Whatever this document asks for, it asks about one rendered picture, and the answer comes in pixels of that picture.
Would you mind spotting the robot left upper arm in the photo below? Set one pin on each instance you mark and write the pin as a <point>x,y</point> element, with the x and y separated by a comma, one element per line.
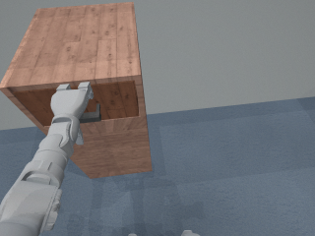
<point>31,209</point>

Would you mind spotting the left robot forearm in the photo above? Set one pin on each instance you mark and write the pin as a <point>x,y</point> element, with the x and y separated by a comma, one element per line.
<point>49,162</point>

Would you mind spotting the drawer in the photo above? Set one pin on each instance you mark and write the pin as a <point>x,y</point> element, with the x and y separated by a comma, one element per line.
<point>116,99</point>

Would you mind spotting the handle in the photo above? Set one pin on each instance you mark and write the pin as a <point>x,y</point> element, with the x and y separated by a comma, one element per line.
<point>89,117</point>

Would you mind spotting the left robot hand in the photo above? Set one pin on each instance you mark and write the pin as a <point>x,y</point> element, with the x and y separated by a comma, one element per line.
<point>72,102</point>

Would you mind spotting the cabinet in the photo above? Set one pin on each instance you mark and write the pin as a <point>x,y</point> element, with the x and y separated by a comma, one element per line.
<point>88,43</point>

